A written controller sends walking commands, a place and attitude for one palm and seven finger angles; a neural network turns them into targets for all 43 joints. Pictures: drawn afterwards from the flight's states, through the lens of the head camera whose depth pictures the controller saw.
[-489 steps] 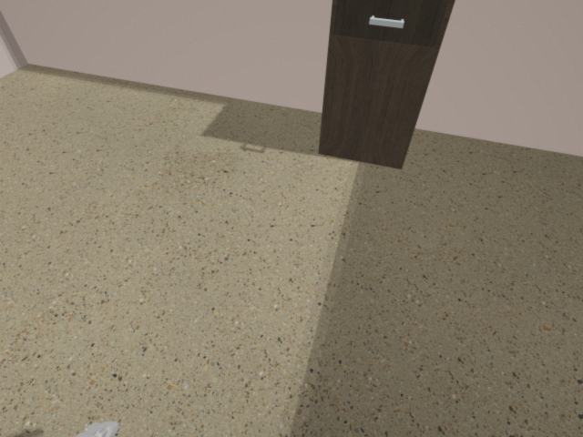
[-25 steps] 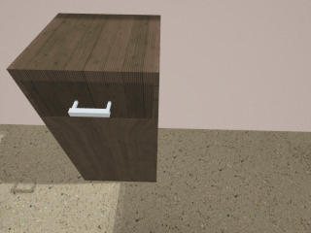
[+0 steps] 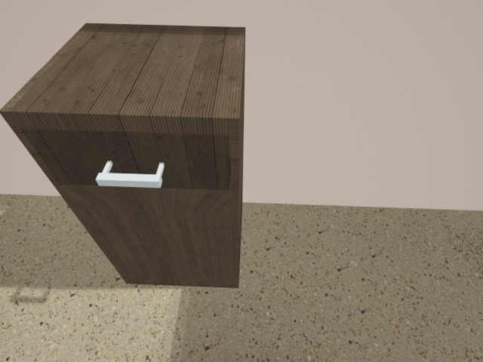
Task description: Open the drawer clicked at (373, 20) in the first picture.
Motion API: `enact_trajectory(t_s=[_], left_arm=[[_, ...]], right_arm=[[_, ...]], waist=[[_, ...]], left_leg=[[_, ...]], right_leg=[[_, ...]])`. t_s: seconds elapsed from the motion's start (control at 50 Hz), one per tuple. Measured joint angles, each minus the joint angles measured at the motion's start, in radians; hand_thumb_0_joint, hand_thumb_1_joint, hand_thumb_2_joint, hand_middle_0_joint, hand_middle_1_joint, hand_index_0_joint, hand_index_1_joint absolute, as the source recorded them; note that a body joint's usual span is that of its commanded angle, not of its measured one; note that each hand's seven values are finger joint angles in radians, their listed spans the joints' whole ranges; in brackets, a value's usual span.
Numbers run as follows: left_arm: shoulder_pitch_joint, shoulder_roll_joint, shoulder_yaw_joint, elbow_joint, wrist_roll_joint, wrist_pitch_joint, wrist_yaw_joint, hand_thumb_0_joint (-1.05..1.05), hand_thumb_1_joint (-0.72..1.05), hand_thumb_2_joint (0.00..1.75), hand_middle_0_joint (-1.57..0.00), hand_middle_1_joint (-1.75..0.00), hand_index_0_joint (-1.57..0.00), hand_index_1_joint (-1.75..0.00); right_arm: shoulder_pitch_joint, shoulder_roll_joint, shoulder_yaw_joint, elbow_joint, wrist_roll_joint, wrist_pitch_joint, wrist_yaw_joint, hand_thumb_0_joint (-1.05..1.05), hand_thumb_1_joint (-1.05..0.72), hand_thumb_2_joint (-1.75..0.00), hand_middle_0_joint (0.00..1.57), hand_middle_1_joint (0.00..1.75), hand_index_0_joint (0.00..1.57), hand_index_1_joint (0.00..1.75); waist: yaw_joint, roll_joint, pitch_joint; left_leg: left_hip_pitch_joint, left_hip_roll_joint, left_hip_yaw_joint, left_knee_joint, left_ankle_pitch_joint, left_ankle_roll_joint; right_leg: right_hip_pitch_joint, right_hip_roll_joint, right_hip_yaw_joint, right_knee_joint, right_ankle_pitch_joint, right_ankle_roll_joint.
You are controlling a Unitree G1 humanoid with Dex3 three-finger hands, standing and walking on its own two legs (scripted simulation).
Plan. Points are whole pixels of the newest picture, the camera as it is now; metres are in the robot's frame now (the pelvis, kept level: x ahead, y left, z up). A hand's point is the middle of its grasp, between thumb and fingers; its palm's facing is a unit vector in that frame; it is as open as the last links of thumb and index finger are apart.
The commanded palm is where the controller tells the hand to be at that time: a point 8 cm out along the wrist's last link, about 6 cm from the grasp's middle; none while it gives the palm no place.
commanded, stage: look again from close up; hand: left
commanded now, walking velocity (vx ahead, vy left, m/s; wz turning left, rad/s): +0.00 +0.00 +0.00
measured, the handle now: (132, 173) +0.49 +0.29 -0.02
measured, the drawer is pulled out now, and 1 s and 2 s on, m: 0.00 0.00 0.00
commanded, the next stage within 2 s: shuffle to correct the standing spot in 0.56 s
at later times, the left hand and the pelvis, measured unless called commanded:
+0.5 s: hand out of the picture -0.02 +0.16 -0.17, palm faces +0.06 -0.98 -0.17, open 7.4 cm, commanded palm none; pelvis +0.00 +0.00 +0.00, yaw +0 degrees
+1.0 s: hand out of the picture -0.04 +0.20 -0.18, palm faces +0.13 -0.97 -0.22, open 7.4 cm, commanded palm none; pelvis -0.03 +0.02 +0.00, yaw +2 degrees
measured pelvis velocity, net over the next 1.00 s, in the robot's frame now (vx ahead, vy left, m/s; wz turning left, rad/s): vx -0.03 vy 0.02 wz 0.03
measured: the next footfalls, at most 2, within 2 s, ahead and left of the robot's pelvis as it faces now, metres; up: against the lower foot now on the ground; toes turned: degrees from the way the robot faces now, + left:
right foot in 1.48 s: -0.01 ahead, -0.05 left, +0.00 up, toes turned -2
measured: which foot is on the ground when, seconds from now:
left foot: down 0.00-1.00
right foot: down 0.00-1.00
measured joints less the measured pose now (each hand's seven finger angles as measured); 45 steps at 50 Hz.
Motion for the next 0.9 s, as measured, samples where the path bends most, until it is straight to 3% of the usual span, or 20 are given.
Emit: enact_trajectory(t_s=[0.74, 0.9], left_arm=[[0.029, -0.025, 0.001, 0.005, 0.000, -0.001, -0.001, 0.00, 0.91, 0.90, -0.20, -0.30, -0.20, -0.30], [0.015, -0.023, 0.025, -0.026, 0.004, 0.006, 0.007, 0.00, 0.91, 0.90, -0.20, -0.30, -0.20, -0.30]], right_arm=[[0.033, 0.028, 0.002, 0.005, 0.001, 0.000, -0.001, 0.00, -0.91, -0.90, 0.20, 0.30, 0.20, 0.29], [0.022, 0.003, -0.021, -0.036, 0.002, 0.031, 0.007, 0.00, -0.91, -0.90, 0.20, 0.30, 0.20, 0.29]], waist=[[0.005, -0.004, -0.005], [0.015, 0.011, 0.011]], left_leg=[[0.003, 0.004, -0.006, -0.021, 0.025, -0.004], [-0.061, -0.010, -0.004, 0.060, 0.011, 0.012]], right_leg=[[0.007, 0.006, -0.007, -0.025, 0.025, -0.007], [-0.048, -0.016, -0.009, 0.044, 0.007, 0.000]])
